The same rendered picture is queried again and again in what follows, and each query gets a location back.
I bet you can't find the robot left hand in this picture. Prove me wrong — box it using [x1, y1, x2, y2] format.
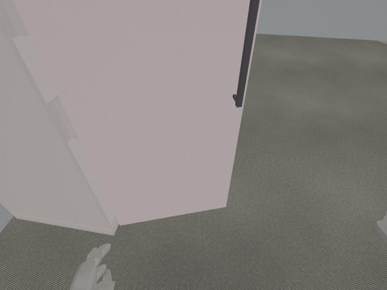
[70, 243, 115, 290]

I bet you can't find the fridge door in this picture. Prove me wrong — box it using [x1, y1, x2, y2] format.
[13, 0, 262, 225]

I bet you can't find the handle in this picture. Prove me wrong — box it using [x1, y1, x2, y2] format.
[233, 0, 259, 108]

